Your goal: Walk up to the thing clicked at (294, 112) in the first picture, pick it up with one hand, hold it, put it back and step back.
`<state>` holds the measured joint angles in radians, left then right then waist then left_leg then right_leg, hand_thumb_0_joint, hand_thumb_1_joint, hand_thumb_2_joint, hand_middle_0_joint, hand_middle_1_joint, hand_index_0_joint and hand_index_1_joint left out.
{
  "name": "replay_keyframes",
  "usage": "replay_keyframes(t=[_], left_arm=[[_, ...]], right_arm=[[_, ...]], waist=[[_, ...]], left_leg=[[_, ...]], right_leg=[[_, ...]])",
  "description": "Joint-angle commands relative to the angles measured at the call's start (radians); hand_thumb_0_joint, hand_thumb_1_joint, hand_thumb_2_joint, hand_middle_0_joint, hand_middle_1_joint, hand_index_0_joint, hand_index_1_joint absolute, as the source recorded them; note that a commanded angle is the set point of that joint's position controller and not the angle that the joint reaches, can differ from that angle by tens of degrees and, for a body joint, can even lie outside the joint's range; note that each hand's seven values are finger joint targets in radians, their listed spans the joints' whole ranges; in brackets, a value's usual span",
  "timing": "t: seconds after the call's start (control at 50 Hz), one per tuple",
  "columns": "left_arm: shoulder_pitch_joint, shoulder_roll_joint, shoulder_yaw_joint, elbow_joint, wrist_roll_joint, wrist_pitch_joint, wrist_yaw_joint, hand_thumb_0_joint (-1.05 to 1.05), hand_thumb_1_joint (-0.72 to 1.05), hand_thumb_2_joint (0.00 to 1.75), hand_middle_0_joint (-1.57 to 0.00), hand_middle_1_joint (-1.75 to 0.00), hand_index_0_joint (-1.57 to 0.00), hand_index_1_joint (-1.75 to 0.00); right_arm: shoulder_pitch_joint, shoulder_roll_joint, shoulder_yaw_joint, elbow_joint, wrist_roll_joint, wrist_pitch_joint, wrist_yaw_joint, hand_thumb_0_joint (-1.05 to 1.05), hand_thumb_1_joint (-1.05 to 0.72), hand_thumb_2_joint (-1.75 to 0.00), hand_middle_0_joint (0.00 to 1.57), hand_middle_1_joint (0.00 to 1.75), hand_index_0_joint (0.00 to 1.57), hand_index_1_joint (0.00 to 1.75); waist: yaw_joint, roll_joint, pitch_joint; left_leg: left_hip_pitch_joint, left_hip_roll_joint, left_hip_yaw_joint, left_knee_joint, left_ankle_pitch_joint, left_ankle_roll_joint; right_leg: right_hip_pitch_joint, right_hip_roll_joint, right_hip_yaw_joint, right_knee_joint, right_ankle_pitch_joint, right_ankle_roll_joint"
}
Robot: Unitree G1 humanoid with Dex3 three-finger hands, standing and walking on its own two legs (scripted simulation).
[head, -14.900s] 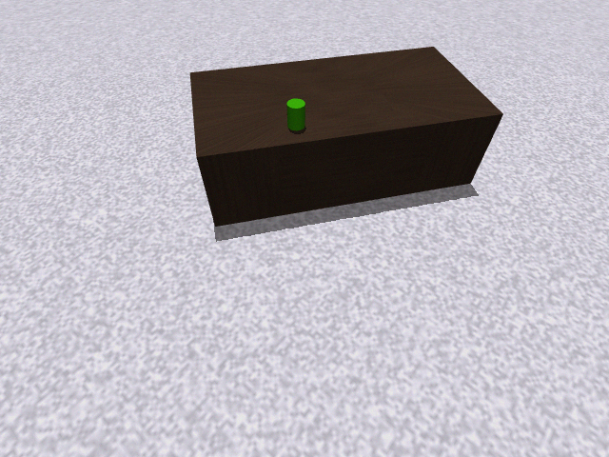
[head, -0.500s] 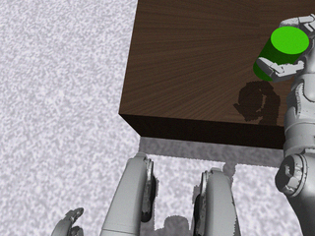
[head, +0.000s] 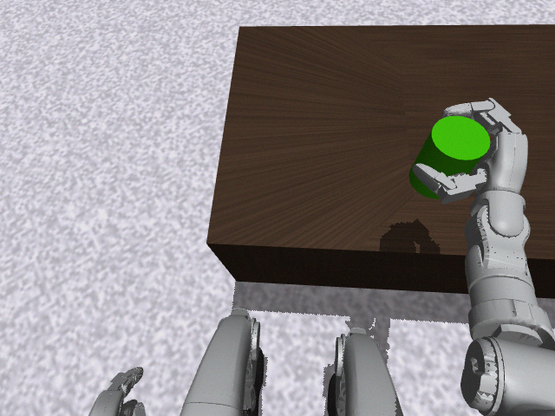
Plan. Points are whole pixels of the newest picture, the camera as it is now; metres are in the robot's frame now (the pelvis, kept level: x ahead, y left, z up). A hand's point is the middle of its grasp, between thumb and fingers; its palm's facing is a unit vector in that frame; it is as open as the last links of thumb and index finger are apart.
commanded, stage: lift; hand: right
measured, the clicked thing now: (445, 160) +0.46 -0.19 +0.02
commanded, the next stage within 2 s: hold in 1.14 s
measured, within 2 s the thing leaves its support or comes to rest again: neither
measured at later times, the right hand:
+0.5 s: hand (487, 158) +0.40 -0.19 +0.12, palm faces +0.17 +0.99 -0.03, open 10.3 cm
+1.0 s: hand (503, 152) +0.39 -0.18 +0.15, palm faces +0.15 +0.99 -0.02, open 10.3 cm
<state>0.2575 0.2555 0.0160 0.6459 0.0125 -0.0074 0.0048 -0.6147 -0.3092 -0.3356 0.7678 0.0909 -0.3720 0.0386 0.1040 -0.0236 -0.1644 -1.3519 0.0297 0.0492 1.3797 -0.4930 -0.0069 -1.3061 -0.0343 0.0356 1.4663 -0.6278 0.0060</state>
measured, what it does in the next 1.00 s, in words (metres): rises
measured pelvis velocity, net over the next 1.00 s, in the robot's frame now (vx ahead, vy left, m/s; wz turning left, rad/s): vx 0.04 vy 0.00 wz -0.01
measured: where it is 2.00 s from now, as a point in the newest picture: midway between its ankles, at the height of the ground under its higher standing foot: (293, 415)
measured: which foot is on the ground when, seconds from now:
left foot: down 0.00-1.00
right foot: down 0.00-1.00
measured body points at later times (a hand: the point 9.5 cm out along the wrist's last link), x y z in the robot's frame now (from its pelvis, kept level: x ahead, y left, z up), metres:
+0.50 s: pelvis +0.02 +0.00 +0.08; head +0.11 -0.02 +0.52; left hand +0.13 +0.26 -0.03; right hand +0.39 -0.24 +0.12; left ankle +0.07 +0.13 -0.58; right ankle +0.03 -0.12 -0.58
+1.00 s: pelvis +0.04 +0.00 +0.11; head +0.10 -0.01 +0.55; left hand +0.15 +0.25 -0.01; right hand +0.38 -0.23 +0.16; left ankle +0.07 +0.13 -0.58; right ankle +0.03 -0.12 -0.58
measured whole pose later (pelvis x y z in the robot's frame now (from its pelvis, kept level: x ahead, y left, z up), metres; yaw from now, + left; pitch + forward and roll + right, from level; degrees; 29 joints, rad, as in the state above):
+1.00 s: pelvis +0.04 +0.00 +0.11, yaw +0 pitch +11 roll +2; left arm 0.26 0.23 0.02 0.69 0.01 -0.05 0.03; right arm -0.21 -0.19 -0.16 0.51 0.14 -0.39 0.01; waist 0.03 -0.01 -0.07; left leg -0.69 0.02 0.04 0.86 -0.37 -0.02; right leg -0.64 -0.04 0.01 0.93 -0.48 0.00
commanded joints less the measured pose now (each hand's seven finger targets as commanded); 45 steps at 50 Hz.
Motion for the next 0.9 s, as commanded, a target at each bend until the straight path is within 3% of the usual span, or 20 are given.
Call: replay_keyframes(t=[0.0, 0.02, 0.1, 0.12, 0.14, 0.16, 0.22, 0.26, 0.28, 0.3, 0.32, 0.34, 0.4, 0.42, 0.5, 0.54, 0.6, 0.64, 0.7, 0.88], left_arm=[[0.099, 0.175, 0.075, -0.070, -0.006, -0.041, 0.021, 0.00, 0.89, 0.90, -0.19, -0.29, -0.19, -0.29], [0.109, 0.166, 0.073, -0.069, -0.006, -0.043, 0.024, 0.00, 0.89, 0.90, -0.19, -0.28, -0.19, -0.29], [0.086, 0.147, 0.064, -0.065, -0.009, -0.056, 0.030, 0.00, 0.89, 0.90, -0.19, -0.28, -0.19, -0.29], [0.090, 0.148, 0.071, -0.055, -0.007, -0.060, 0.031, 0.00, 0.88, 0.90, -0.19, -0.29, -0.19, -0.29], [0.080, 0.149, 0.071, -0.051, -0.007, -0.067, 0.033, 0.00, 0.88, 0.91, -0.19, -0.29, -0.18, -0.29], [0.074, 0.146, 0.069, -0.051, -0.005, -0.070, 0.036, 0.00, 0.88, 0.91, -0.19, -0.29, -0.19, -0.29], [0.066, 0.151, 0.072, -0.049, -0.003, -0.079, 0.036, 0.00, 0.88, 0.91, -0.19, -0.29, -0.18, -0.29], [0.059, 0.150, 0.069, -0.049, 0.000, -0.081, 0.036, 0.00, 0.88, 0.91, -0.19, -0.29, -0.18, -0.29], [0.060, 0.148, 0.068, -0.046, 0.000, -0.084, 0.036, 0.00, 0.88, 0.90, -0.19, -0.28, -0.18, -0.29], [0.053, 0.144, 0.066, -0.054, 0.001, -0.084, 0.035, 0.00, 0.88, 0.90, -0.19, -0.29, -0.19, -0.29], [0.052, 0.144, 0.067, -0.050, 0.000, -0.087, 0.034, 0.00, 0.89, 0.90, -0.19, -0.28, -0.19, -0.29], [0.054, 0.145, 0.068, -0.048, 0.001, -0.087, 0.034, 0.00, 0.88, 0.90, -0.19, -0.28, -0.19, -0.29], [0.045, 0.139, 0.065, -0.051, 0.002, -0.088, 0.033, 0.00, 0.89, 0.90, -0.19, -0.28, -0.19, -0.29], [0.044, 0.138, 0.063, -0.059, 0.000, -0.087, 0.034, 0.00, 0.89, 0.89, -0.19, -0.28, -0.19, -0.28], [0.046, 0.131, 0.063, -0.041, -0.002, -0.091, 0.040, 0.00, 0.90, 0.89, -0.19, -0.28, -0.19, -0.28], [0.035, 0.132, 0.064, -0.050, 0.000, -0.091, 0.039, 0.00, 0.89, 0.89, -0.19, -0.29, -0.19, -0.29], [0.038, 0.132, 0.064, -0.049, 0.001, -0.091, 0.037, 0.00, 0.90, 0.89, -0.19, -0.28, -0.19, -0.28], [0.046, 0.128, 0.063, -0.054, -0.002, -0.087, 0.038, 0.00, 0.90, 0.88, -0.18, -0.28, -0.19, -0.28], [0.037, 0.124, 0.062, -0.054, -0.003, -0.088, 0.038, 0.00, 0.90, 0.88, -0.19, -0.29, -0.19, -0.28], [0.035, 0.127, 0.064, -0.056, -0.003, -0.086, 0.041, 0.00, 0.91, 0.88, -0.18, -0.28, -0.19, -0.28]], right_arm=[[-0.280, -0.155, 0.011, -0.309, 0.034, -0.076, -0.006, 0.00, -0.15, -1.36, 1.34, 1.50, 1.38, 1.50], [-0.303, -0.186, -0.007, -0.383, 0.035, -0.084, -0.014, 0.00, -0.15, -1.35, 1.33, 1.48, 1.37, 1.48], [-0.242, -0.138, 0.031, -0.417, 0.043, -0.080, -0.037, 0.00, -0.15, -1.34, 1.30, 1.46, 1.35, 1.46], [-0.219, -0.099, 0.056, -0.376, 0.043, -0.078, -0.036, 0.00, -0.15, -1.34, 1.30, 1.47, 1.35, 1.47], [-0.181, -0.064, 0.079, -0.350, 0.046, -0.072, -0.035, 0.00, -0.16, -1.35, 1.30, 1.47, 1.35, 1.47], [-0.215, -0.107, 0.057, -0.406, 0.043, -0.082, -0.040, 0.00, -0.18, -1.35, 1.31, 1.47, 1.36, 1.47], [-0.174, -0.079, 0.095, -0.393, 0.031, -0.082, -0.037, 0.00, -0.15, -1.34, 1.29, 1.46, 1.34, 1.46], [-0.164, -0.118, 0.063, -0.431, 0.034, -0.095, -0.043, 0.00, -0.14, -1.33, 1.28, 1.45, 1.33, 1.45], [-0.109, -0.047, 0.110, -0.354, 0.035, -0.088, -0.036, 0.00, -0.13, -1.33, 1.28, 1.45, 1.33, 1.45], [-0.144, -0.112, 0.059, -0.463, 0.040, -0.100, -0.042, 0.00, -0.15, -1.34, 1.29, 1.46, 1.34, 1.46], [-0.101, -0.046, 0.107, -0.397, 0.042, -0.092, -0.036, 0.00, -0.12, -1.33, 1.29, 1.46, 1.34, 1.46], [-0.060, -0.064, 0.076, -0.395, 0.050, -0.092, -0.038, 0.00, -0.13, -1.34, 1.30, 1.47, 1.35, 1.47], [-0.099, -0.072, 0.087, -0.453, 0.051, -0.106, -0.038, 0.00, -0.10, -1.35, 1.31, 1.49, 1.36, 1.49], [-0.095, -0.099, 0.066, -0.486, 0.050, -0.110, -0.042, 0.00, -0.11, -1.35, 1.30, 1.48, 1.36, 1.48], [-0.014, -0.008, 0.123, -0.405, 0.057, -0.101, -0.034, 0.00, -0.09, -1.33, 1.29, 1.47, 1.35, 1.47], [-0.046, -0.054, 0.102, -0.479, 0.054, -0.108, -0.035, 0.00, -0.07, -1.34, 1.29, 1.47, 1.34, 1.47], [0.021, -0.027, 0.115, -0.432, 0.053, -0.105, -0.024, 0.00, -0.10, -1.32, 1.29, 1.45, 1.34, 1.45], [-0.013, -0.071, 0.095, -0.525, 0.052, -0.114, -0.031, 0.00, -0.10, -1.32, 1.29, 1.45, 1.34, 1.45], [0.036, -0.008, 0.122, -0.468, 0.065, -0.105, -0.029, 0.00, -0.10, -1.31, 1.28, 1.44, 1.33, 1.44], [0.062, -0.021, 0.130, -0.537, 0.064, -0.113, -0.025, 0.00, -0.10, -1.29, 1.28, 1.44, 1.33, 1.44]], waist=[[-0.009, -0.058, -0.500], [-0.017, -0.058, -0.523], [-0.021, -0.047, -0.432], [0.001, -0.010, -0.413], [-0.002, 0.007, -0.370], [-0.012, -0.023, -0.367], [-0.015, -0.034, -0.346], [-0.040, -0.060, -0.352], [-0.021, -0.021, -0.346], [-0.051, -0.064, -0.355], [-0.029, -0.033, -0.334], [-0.045, -0.019, -0.327], [-0.046, -0.048, -0.335], [-0.057, -0.038, -0.353], [-0.029, 0.004, -0.270], [-0.048, -0.036, -0.280], [-0.055, -0.026, -0.274], [-0.072, -0.049, -0.311], [-0.054, -0.002, -0.248], [-0.069, -0.030, -0.253]], left_leg=[[0.469, -0.026, -0.013, -0.227, 0.207, 0.038], [0.507, -0.027, -0.016, -0.240, 0.241, 0.038], [0.557, -0.030, -0.020, -0.311, 0.223, 0.035], [0.575, -0.031, -0.023, -0.331, 0.216, 0.031], [0.584, -0.030, -0.027, -0.352, 0.204, 0.029], [0.598, -0.027, -0.035, -0.364, 0.199, 0.028], [0.607, -0.029, -0.026, -0.393, 0.198, 0.030], [0.640, -0.030, -0.020, -0.401, 0.224, 0.033], [0.648, -0.031, -0.017, -0.412, 0.254, 0.029], [0.672, -0.031, -0.017, -0.416, 0.251, 0.031], [0.675, -0.033, -0.010, -0.429, 0.249, 0.029], [0.693, -0.035, -0.012, -0.441, 0.262, 0.029], [0.727, -0.034, -0.014, -0.458, 0.289, 0.029], [0.758, -0.034, -0.018, -0.471, 0.302, 0.027], [0.766, -0.035, -0.016, -0.507, 0.321, 0.023], [0.777, -0.035, -0.015, -0.519, 0.304, 0.025], [0.777, -0.038, -0.002, -0.525, 0.323, 0.027], [0.823, -0.037, -0.004, -0.533, 0.361, 0.029], [0.823, -0.041, -0.002, -0.555, 0.344, 0.026], [0.871, -0.039, -0.004, -0.587, 0.382, 0.027]], right_leg=[[0.342, 0.026, 0.006, -0.293, 0.269, -0.020], [0.367, 0.024, 0.003, -0.303, 0.301, -0.021], [0.418, 0.023, -0.007, -0.369, 0.275, -0.021], [0.407, 0.024, -0.007, -0.377, 0.257, -0.026], [0.401, 0.024, -0.010, -0.388, 0.241, -0.028], [0.411, 0.025, -0.015, -0.400, 0.235, -0.026], [0.476, 0.025, -0.010, -0.444, 0.247, -0.020], [0.523, 0.025, -0.009, -0.473, 0.283, -0.013], [0.539, 0.025, -0.009, -0.472, 0.310, -0.015], [0.552, 0.026, -0.010, -0.490, 0.314, -0.011], [0.562, 0.026, -0.005, -0.505, 0.313, -0.012], [0.565, 0.023, -0.005, -0.510, 0.328, -0.013], [0.607, 0.023, -0.008, -0.538, 0.360, -0.009], [0.623, 0.024, -0.012, -0.542, 0.366, -0.011], [0.631, 0.024, -0.014, -0.571, 0.377, -0.014], [0.660, 0.022, -0.013, -0.593, 0.369, -0.011], [0.703, 0.017, -0.001, -0.616, 0.419, -0.001], [0.745, 0.016, -0.004, -0.626, 0.467, 0.002], [0.731, 0.015, -0.004, -0.643, 0.440, -0.003], [0.795, 0.014, -0.008, -0.674, 0.510, 0.003]])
